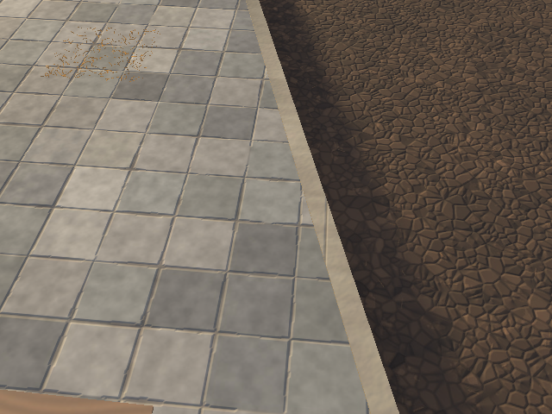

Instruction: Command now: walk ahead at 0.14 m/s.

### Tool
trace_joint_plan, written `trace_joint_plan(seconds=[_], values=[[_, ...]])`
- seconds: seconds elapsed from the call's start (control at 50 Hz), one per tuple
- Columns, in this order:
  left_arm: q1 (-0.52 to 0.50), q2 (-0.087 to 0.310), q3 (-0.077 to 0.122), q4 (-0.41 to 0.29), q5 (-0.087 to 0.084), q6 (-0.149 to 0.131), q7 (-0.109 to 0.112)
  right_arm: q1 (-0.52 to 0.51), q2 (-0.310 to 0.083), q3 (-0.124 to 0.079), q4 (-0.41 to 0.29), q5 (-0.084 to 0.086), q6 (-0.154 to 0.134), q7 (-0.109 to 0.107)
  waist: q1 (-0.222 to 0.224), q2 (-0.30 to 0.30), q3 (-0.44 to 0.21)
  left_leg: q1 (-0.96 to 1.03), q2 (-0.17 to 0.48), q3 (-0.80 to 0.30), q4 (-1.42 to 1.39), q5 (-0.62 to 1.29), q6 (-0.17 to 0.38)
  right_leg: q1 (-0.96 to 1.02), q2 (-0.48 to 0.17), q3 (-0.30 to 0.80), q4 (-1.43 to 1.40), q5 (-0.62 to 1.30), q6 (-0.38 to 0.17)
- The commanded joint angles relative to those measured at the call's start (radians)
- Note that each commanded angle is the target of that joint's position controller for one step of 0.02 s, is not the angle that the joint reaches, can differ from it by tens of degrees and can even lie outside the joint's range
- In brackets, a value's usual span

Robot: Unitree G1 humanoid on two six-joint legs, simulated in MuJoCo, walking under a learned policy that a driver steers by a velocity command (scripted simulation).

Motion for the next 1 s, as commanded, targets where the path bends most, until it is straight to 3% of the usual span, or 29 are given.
trace_joint_plan(seconds=[0.02,0.06,0.1,0.16,0.2,0.22,0.24,0.26,0.28,0.3,0.32,0.36,0.42,0.5,0.56,0.62,0.66,0.68,0.7,0.72,0.74,0.76,0.78,0.82,0.88,0.94,1.0], values=[[0.001,0.103,0.023,-0.032,0.013,0.0,-0.004,0.077,-0.159,-0.04,-0.006,-0.003,0.008,-0.001,-0.029,0.089,0.076,-0.076,0.133,-0.211,-0.161,-0.504,0.095,-0.153,0.004,0.013,0.066,-0.321,-0.046],[-0.034,0.05,0.012,-0.058,0.028,-0.008,-0.016,0.135,-0.178,-0.056,0.012,-0.006,0.011,0.0,-0.051,0.176,0.137,-0.073,0.27,-0.389,-0.267,-0.638,0.175,-0.264,0.015,-0.071,0.251,-0.249,-0.039],[-0.053,0.06,0.017,-0.077,0.024,-0.028,-0.025,0.138,-0.161,-0.06,0.011,-0.014,-0.002,0.004,-0.047,0.146,0.141,-0.07,0.324,-0.437,-0.305,-0.532,0.209,-0.31,-0.035,-0.051,0.357,-0.235,-0.042],[-0.007,0.055,0.022,-0.076,0.01,-0.055,-0.04,0.081,-0.171,-0.07,-0.004,-0.005,-0.023,0.01,0.002,0.13,0.111,-0.11,0.26,-0.305,-0.254,-0.385,0.177,-0.187,-0.034,-0.073,0.228,-0.214,-0.057],[0.139,0.028,0.025,-0.016,0.003,-0.064,-0.033,0.03,-0.154,-0.072,-0.019,0.003,-0.026,0.013,0.071,0.09,0.1,-0.28,0.176,-0.195,-0.139,-0.371,0.139,0.105,0.026,-0.131,0.039,-0.084,-0.065],[0.225,0.049,0.034,0.012,0.006,-0.068,-0.024,0.015,-0.129,-0.067,-0.032,-0.004,-0.031,0.015,0.099,0.018,0.089,-0.388,0.126,-0.139,-0.007,-0.355,0.117,0.244,-0.003,-0.065,-0.021,-0.127,-0.067],[0.352,0.119,0.048,0.031,0.021,-0.079,-0.016,-0.001,-0.056,-0.048,-0.058,-0.01,-0.04,0.023,0.137,-0.201,0.034,-0.49,0.02,0.005,0.338,-0.298,0.077,0.342,-0.249,0.289,-0.201,-0.382,-0.093],[0.415,0.207,0.068,0.049,0.013,-0.073,-0.017,-0.02,-0.059,-0.049,-0.09,-0.013,-0.046,0.032,0.133,-0.284,0.053,-0.642,-0.042,0.041,0.538,-0.332,0.072,0.31,-0.407,0.619,-0.332,-0.617,-0.176],[0.321,0.165,0.06,0.03,0.013,-0.069,-0.017,-0.044,-0.115,-0.06,-0.098,-0.031,-0.049,0.042,0.076,-0.141,0.139,-0.66,0.036,-0.025,0.664,-0.238,0.081,0.207,-0.406,0.598,-0.325,-0.634,-0.202],[0.228,0.128,0.05,-0.005,0.008,-0.079,-0.024,-0.043,-0.103,-0.058,-0.091,-0.025,-0.057,0.054,0.033,-0.071,0.162,-0.647,0.068,-0.038,0.689,-0.132,0.079,0.149,-0.357,0.5,-0.316,-0.521,-0.186],[0.187,0.103,0.042,-0.02,0.007,-0.091,-0.026,-0.018,-0.087,-0.054,-0.074,-0.017,-0.064,0.061,0.007,-0.055,0.146,-0.611,0.087,-0.036,0.68,-0.056,0.065,0.138,-0.305,0.395,-0.318,-0.361,-0.165],[0.193,0.063,0.028,-0.016,0.003,-0.111,-0.022,-0.01,-0.088,-0.057,-0.06,-0.026,-0.061,0.068,-0.007,-0.054,0.107,-0.575,0.097,-0.002,0.671,0.03,0.038,0.161,-0.245,0.247,-0.307,-0.078,-0.145],[0.29,0.05,0.018,0.023,0.004,-0.12,-0.02,-0.068,-0.071,-0.054,-0.083,-0.023,-0.046,0.067,0.002,-0.068,0.085,-0.617,0.085,0.044,0.67,0.067,0.014,0.214,-0.221,0.136,-0.257,0.277,-0.149],[0.311,0.043,0.006,0.031,0.008,-0.119,-0.014,-0.253,-0.05,-0.038,-0.164,-0.02,-0.042,0.066,0.028,-0.077,0.127,-0.609,0.067,0.097,0.486,0.126,-0.003,0.174,-0.196,0.064,-0.261,0.452,-0.158],[0.321,0.062,0.007,0.041,0.008,-0.12,-0.009,-0.339,-0.04,-0.024,-0.209,-0.009,-0.043,0.065,0.041,-0.101,0.141,-0.499,0.038,0.137,0.296,0.155,0.018,0.162,-0.198,0.036,-0.272,0.527,-0.161],[0.282,0.092,0.015,0.045,0.009,-0.123,-0.005,-0.265,-0.071,-0.033,-0.209,-0.006,-0.048,0.053,-0.014,-0.108,0.1,-0.346,-0.002,0.153,0.202,0.124,0.08,0.225,-0.225,-0.021,-0.182,0.801,-0.144],[0.255,0.12,0.027,0.043,0.011,-0.115,0.0,-0.034,-0.112,-0.058,-0.139,-0.002,-0.062,0.041,-0.11,-0.099,-0.029,-0.12,-0.059,0.149,0.152,0.105,0.122,0.262,-0.222,-0.066,0.088,0.973,-0.114],[0.243,0.131,0.032,0.037,0.01,-0.109,0.0,0.112,-0.136,-0.074,-0.089,-0.008,-0.067,0.033,-0.167,-0.078,-0.102,0.066,-0.048,0.123,0.108,0.11,0.144,0.183,-0.198,-0.095,0.288,0.868,-0.097],[0.266,0.099,0.025,0.012,0.014,-0.108,-0.003,0.257,-0.213,-0.097,-0.062,-0.027,-0.068,0.026,-0.195,0.021,-0.205,0.277,0.161,-0.142,0.107,-0.038,0.191,-0.005,-0.156,-0.127,0.585,0.514,-0.083],[0.355,0.003,0.018,-0.003,-0.004,-0.107,-0.026,0.249,-0.269,-0.11,-0.066,-0.031,-0.059,0.031,-0.108,0.236,-0.27,0.455,0.397,-0.717,-0.058,-0.098,0.365,-0.363,0.06,-0.092,0.949,-0.278,-0.041],[0.252,0.067,0.032,-0.03,0.012,-0.11,-0.028,0.159,-0.241,-0.109,-0.072,0.005,-0.055,0.044,-0.094,0.122,-0.195,0.389,0.355,-0.763,-0.155,-0.223,0.349,-0.483,0.006,0.027,0.996,-0.224,-0.061],[0.135,0.091,0.038,-0.074,0.011,-0.122,-0.034,0.063,-0.186,-0.096,-0.095,0.009,-0.058,0.045,-0.071,0.075,-0.058,0.248,0.33,-0.604,-0.171,-0.175,0.321,-0.522,-0.042,0.026,0.952,-0.115,-0.067],[0.082,0.092,0.04,-0.091,0.013,-0.133,-0.034,0.026,-0.14,-0.086,-0.097,0.005,-0.065,0.046,-0.043,-0.001,-0.003,0.129,0.291,-0.504,-0.19,-0.019,0.293,-0.479,-0.076,0.023,0.885,-0.052,-0.063],[0.067,0.078,0.042,-0.115,0.029,-0.113,-0.035,0.012,-0.095,-0.07,-0.092,0.007,-0.079,0.033,0.019,-0.01,0.007,-0.013,0.213,-0.37,-0.201,0.188,0.255,-0.369,-0.109,0.028,0.781,-0.043,-0.032],[0.041,0.052,0.04,-0.151,0.036,-0.076,-0.038,0.069,-0.133,-0.076,-0.092,0.012,-0.093,0.023,0.037,0.008,0.001,-0.082,0.174,-0.29,-0.21,0.278,0.255,-0.339,-0.11,0.0,0.662,-0.057,0.015],[-0.115,0.067,0.041,-0.22,0.034,-0.061,-0.04,0.127,-0.151,-0.079,-0.101,0.012,-0.087,0.02,-0.003,0.029,0.05,-0.096,0.145,-0.287,-0.247,0.218,0.231,-0.425,-0.112,-0.026,0.523,0.067,0.055],[-0.213,0.066,0.038,-0.267,0.023,-0.059,-0.036,0.197,-0.144,-0.075,-0.099,0.008,-0.077,0.018,-0.04,0.046,0.046,-0.034,0.118,-0.242,-0.149,0.624,0.16,-0.441,-0.07,-0.048,0.408,0.161,0.066]])
Velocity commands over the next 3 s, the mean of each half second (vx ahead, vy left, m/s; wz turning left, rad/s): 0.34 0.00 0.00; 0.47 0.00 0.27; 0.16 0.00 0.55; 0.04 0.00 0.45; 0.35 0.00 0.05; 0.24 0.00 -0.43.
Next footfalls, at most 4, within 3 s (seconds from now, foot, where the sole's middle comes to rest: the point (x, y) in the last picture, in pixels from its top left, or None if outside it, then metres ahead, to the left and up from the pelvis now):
0.68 left None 0.43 0.04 -0.78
1.22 right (302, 342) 0.72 -0.04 -0.78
1.68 left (241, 412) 0.54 0.11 -0.78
2.14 right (296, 370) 0.65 -0.02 -0.78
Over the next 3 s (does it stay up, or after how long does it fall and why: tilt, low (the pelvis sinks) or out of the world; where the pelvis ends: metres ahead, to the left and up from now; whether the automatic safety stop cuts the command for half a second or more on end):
stays up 0.77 0.26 0.00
